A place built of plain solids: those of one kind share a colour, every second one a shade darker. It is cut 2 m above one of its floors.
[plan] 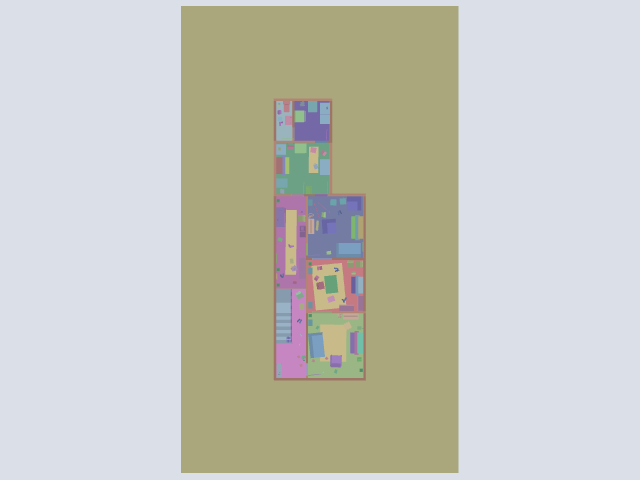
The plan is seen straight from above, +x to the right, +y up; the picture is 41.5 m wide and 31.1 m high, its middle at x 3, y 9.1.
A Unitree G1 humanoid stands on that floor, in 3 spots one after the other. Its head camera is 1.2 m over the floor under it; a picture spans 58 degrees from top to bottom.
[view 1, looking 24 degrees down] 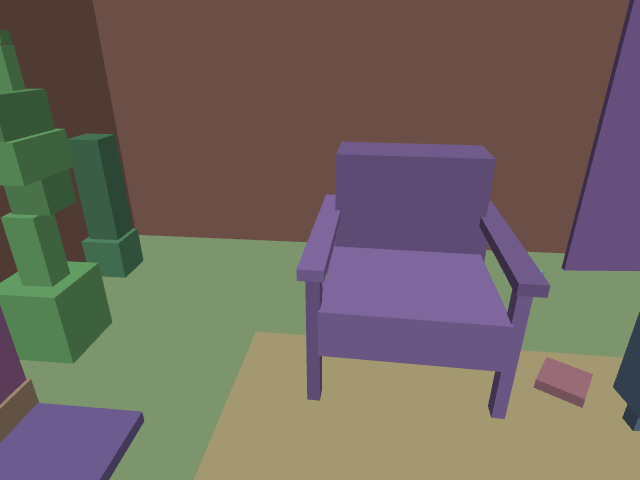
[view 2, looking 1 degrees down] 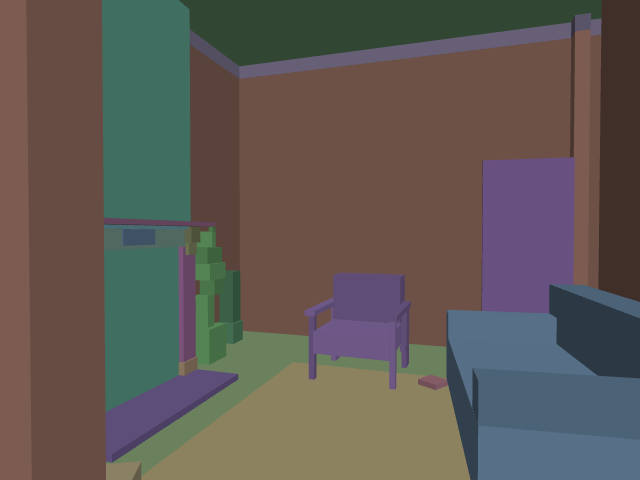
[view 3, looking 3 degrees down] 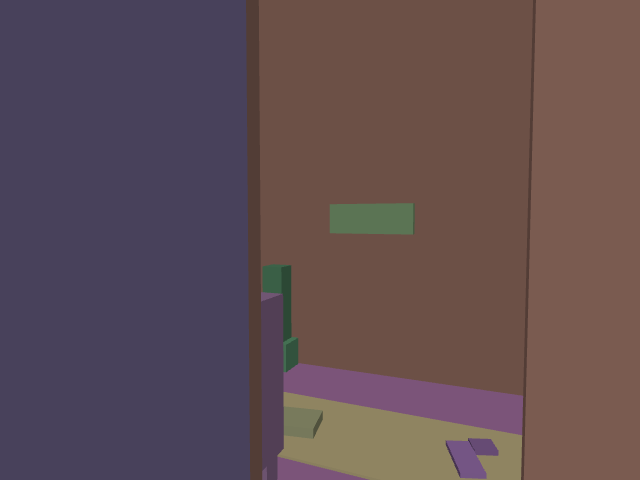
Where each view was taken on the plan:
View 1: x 4.22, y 2.83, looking -84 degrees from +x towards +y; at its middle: armchair_frame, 1.55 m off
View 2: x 3.23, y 4.92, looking -72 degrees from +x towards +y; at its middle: wall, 5.01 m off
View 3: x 3.33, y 8.82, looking -157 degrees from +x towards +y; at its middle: wall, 3.44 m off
